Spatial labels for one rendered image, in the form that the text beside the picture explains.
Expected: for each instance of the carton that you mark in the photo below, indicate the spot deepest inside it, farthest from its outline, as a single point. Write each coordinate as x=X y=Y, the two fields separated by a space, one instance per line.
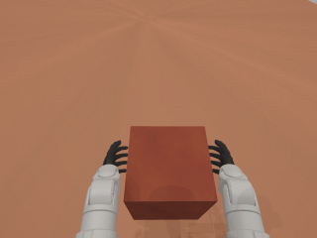
x=169 y=173

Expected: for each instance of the left robot hand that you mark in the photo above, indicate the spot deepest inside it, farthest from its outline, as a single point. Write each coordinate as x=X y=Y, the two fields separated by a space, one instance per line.
x=111 y=157

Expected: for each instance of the robot right forearm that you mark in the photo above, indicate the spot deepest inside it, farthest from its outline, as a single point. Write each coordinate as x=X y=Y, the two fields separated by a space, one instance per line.
x=241 y=207

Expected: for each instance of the robot left forearm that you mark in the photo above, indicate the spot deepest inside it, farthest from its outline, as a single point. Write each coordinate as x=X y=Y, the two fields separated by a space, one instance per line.
x=100 y=210

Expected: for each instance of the right robot hand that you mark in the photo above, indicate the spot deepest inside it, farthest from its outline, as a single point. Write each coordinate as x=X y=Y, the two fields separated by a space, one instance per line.
x=224 y=157

